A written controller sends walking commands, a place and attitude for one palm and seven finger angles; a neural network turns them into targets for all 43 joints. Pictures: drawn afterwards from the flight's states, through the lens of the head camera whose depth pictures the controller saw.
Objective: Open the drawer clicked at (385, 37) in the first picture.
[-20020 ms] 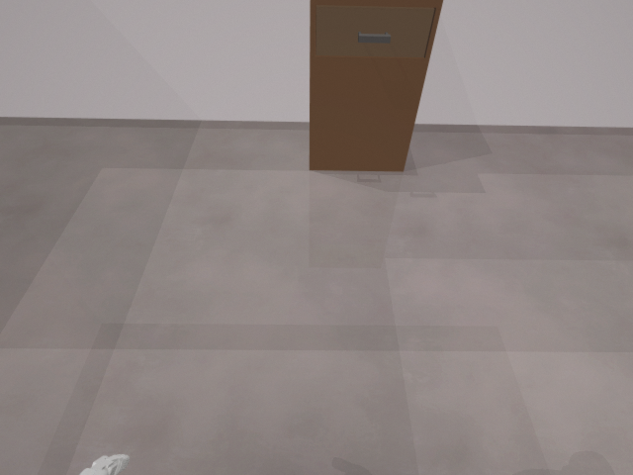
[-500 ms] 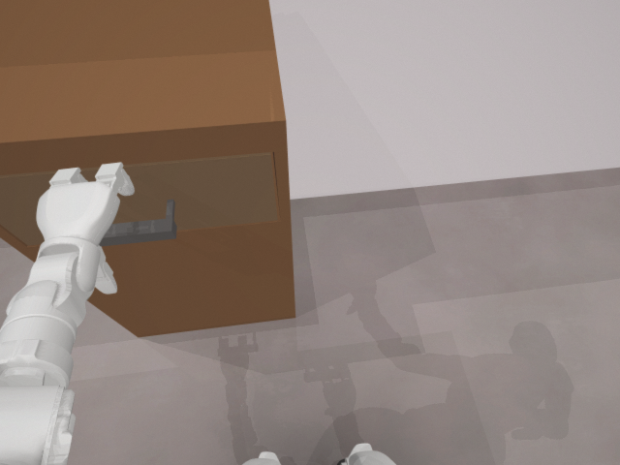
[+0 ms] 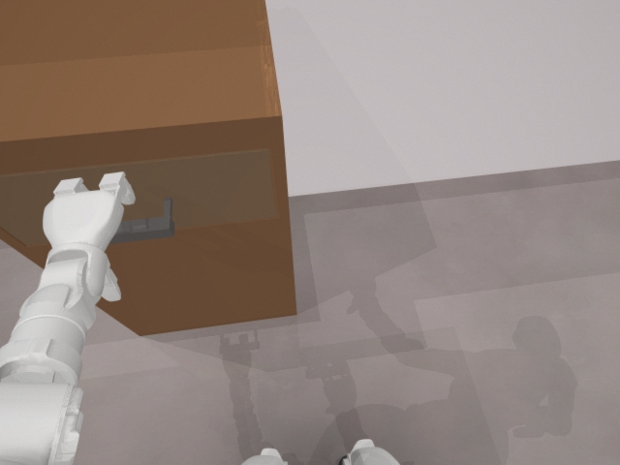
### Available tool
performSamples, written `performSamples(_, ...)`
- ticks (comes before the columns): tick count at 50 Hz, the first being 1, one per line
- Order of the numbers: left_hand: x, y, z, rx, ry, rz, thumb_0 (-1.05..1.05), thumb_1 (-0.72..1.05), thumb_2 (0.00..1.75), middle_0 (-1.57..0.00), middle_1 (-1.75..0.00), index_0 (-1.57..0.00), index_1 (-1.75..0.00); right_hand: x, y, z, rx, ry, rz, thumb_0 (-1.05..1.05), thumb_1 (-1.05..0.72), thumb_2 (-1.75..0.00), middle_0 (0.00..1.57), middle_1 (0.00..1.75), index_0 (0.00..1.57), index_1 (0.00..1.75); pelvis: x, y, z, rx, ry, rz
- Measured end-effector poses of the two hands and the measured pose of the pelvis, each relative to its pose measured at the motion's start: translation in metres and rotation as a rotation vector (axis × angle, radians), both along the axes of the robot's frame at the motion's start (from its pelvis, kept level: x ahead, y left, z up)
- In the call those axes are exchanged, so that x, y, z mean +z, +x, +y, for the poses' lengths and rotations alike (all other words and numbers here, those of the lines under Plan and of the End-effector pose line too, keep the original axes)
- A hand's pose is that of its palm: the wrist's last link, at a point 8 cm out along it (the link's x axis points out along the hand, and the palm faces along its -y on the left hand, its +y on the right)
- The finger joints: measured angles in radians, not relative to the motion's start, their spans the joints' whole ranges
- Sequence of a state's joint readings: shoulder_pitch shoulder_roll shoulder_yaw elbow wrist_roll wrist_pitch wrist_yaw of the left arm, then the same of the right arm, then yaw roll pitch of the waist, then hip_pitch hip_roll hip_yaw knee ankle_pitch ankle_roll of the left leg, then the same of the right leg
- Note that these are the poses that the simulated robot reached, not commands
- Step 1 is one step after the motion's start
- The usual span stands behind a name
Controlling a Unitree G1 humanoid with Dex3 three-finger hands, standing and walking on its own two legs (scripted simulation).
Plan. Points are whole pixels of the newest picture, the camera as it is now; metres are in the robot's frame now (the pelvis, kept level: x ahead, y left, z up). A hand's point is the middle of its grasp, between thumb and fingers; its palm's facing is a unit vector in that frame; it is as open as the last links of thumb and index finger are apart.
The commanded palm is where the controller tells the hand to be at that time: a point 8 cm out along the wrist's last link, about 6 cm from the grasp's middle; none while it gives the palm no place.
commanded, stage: lower the fingers behind the handle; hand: left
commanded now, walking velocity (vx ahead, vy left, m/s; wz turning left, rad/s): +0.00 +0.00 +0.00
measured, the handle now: (133, 219) +0.47 +0.29 -0.05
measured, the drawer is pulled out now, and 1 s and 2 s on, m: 0.00 0.00 0.00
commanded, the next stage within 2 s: lift the fingers back up to retry in 1.32 s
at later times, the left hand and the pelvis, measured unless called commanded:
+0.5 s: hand (113, 248) +0.41 +0.30 -0.03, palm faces -0.09 -0.02 -1.00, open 13.8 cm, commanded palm +0.40 +0.29 +0.02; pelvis -0.01 -0.01 -0.02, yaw +0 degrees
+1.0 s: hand (114, 246) +0.42 +0.30 -0.04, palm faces -0.04 +0.03 -1.00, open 13.8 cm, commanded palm +0.40 +0.29 -0.01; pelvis -0.03 -0.01 -0.04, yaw +0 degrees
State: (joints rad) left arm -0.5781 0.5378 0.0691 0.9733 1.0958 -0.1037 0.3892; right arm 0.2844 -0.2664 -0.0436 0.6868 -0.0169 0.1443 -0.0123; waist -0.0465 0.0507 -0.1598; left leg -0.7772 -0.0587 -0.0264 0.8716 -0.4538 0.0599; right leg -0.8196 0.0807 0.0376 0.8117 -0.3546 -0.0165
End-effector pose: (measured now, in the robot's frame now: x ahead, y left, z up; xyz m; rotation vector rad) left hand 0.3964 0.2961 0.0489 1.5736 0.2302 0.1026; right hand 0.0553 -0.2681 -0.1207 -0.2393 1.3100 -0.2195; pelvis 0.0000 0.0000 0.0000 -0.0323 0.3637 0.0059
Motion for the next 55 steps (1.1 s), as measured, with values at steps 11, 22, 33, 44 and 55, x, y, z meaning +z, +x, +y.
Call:
performSamples(11,-0.014,-0.001,-0.004,-0.047,-0.025,-0.047,0.00,-0.49,0.30,-0.32,-1.20,-0.32,-1.20,-0.009,-0.008,-0.008,0.019,-0.035,0.039,0.00,-0.91,-0.89,0.20,0.30,0.21,0.30,-0.011,-0.004,-0.006,0.022,-0.004,0.034)
performSamples(22,-0.026,0.000,-0.002,0.025,-0.013,0.005,0.00,-0.48,0.30,-0.31,-1.19,-0.31,-1.20,-0.015,-0.015,-0.010,0.003,-0.018,0.039,0.00,-0.91,-0.89,0.20,0.29,0.21,0.30,-0.014,-0.007,-0.007,0.000,0.000,0.047)
performSamples(33,-0.030,-0.002,0.002,-0.019,-0.010,-0.045,0.00,-0.49,0.30,-0.31,-1.24,-0.32,-1.20,-0.024,-0.020,-0.012,0.019,-0.031,0.051,0.00,-0.91,-0.89,0.20,0.30,0.21,0.30,-0.026,-0.013,-0.007,0.008,-0.005,0.071)
performSamples(44,-0.033,0.000,0.000,-0.008,0.019,-0.055,0.00,-0.49,0.30,-0.29,-1.31,-0.32,-1.20,-0.034,-0.025,-0.007,0.028,-0.021,0.029,0.00,-0.91,-0.89,0.20,0.30,0.21,0.30,-0.035,-0.025,-0.006,0.008,-0.003,0.081)
performSamples(55,-0.032,0.004,0.000,-0.003,0.027,-0.041,0.00,-0.49,0.30,-0.29,-1.36,-0.32,-1.20,-0.042,-0.044,-0.006,0.024,-0.023,0.027,0.00,-0.91,-0.89,0.20,0.30,0.21,0.30,-0.044,-0.039,-0.006,0.010,-0.002,0.092)
